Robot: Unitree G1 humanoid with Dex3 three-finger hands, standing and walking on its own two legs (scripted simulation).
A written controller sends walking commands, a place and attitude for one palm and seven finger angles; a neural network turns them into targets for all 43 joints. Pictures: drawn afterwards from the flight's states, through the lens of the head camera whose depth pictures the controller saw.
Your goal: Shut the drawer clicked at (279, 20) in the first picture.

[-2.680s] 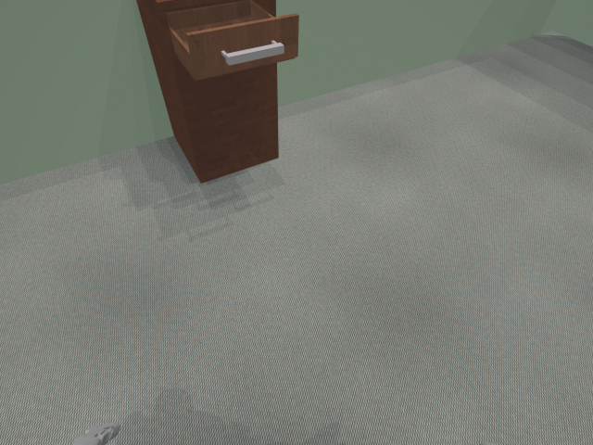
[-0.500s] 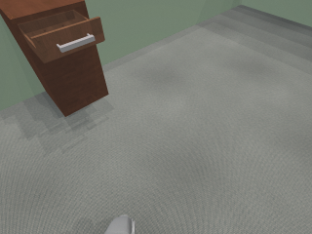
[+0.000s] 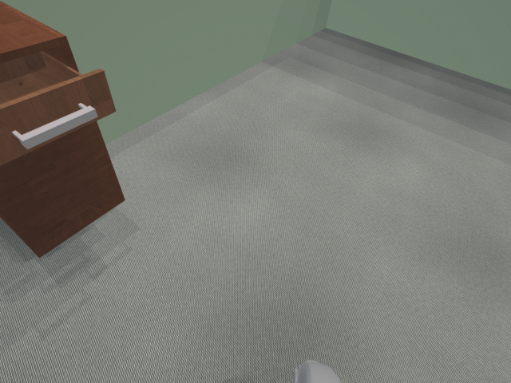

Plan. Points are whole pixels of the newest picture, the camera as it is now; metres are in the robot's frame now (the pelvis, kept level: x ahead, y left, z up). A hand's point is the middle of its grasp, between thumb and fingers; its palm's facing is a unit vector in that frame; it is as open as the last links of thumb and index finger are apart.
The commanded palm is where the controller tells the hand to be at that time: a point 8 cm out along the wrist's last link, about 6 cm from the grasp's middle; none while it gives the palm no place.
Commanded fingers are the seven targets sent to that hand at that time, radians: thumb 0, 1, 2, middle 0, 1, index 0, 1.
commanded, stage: walk to a spot facing it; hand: left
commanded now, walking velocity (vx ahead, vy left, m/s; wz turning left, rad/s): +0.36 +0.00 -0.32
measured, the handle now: (55, 122) +0.73 +0.59 -0.06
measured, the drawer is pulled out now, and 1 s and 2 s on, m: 0.22 0.22 0.22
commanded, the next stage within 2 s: turn to face it in 1.06 s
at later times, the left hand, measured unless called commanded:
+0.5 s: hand (209, 292) +0.34 +0.11 -0.18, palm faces -0.09 -0.98 -0.19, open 7.1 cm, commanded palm none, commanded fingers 0.00 0.90 0.90 -0.20 -0.30 -0.20 -0.30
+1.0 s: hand (198, 236) +0.48 +0.16 -0.18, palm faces -0.15 -0.98 -0.15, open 7.4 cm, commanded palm none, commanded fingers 0.00 0.90 0.90 -0.20 -0.30 -0.20 -0.30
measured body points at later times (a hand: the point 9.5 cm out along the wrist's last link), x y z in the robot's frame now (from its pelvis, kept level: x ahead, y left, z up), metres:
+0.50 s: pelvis +0.22 -0.06 -0.01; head +0.24 -0.05 +0.44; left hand +0.34 +0.16 -0.16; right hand +0.13 -0.25 -0.17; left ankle +0.17 +0.08 -0.65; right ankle +0.23 -0.13 -0.74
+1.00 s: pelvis +0.44 -0.01 +0.00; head +0.46 +0.00 +0.45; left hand +0.49 +0.21 -0.17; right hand +0.42 -0.25 -0.14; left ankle +0.45 +0.08 -0.74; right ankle +0.41 -0.16 -0.64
